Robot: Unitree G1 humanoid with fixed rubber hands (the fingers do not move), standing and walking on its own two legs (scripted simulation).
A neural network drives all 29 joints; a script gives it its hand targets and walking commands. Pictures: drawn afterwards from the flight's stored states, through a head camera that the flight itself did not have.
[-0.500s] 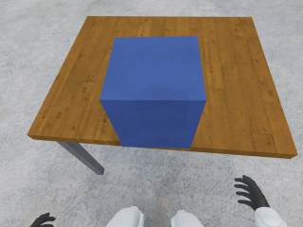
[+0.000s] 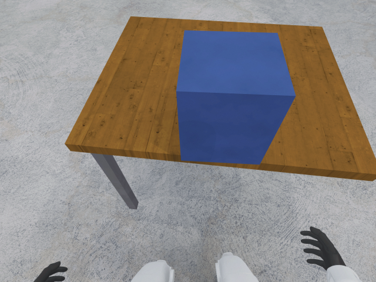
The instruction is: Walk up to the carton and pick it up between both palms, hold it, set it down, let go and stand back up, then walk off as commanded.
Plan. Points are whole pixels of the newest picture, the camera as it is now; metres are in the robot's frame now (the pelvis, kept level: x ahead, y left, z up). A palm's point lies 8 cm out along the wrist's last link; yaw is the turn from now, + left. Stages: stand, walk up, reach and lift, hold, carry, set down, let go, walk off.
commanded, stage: walk off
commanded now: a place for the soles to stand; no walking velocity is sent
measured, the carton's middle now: (224, 102) +0.51 -0.07 +0.05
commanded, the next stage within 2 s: none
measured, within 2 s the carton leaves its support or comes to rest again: neither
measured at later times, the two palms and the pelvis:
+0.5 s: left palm out of the picture +0.04 +0.28 -0.09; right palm out of the picture +0.08 -0.35 -0.07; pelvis -0.07 -0.04 +0.00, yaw -3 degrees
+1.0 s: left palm out of the picture -0.07 +0.30 -0.06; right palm out of the picture -0.01 -0.31 -0.12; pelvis -0.17 -0.01 -0.01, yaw +0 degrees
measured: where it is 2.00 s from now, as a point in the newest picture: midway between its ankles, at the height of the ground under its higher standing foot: outside the picture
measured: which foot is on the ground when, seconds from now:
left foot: down 0.00-0.52, up 0.54-1.00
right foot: up 0.00-0.50, down 0.52-1.00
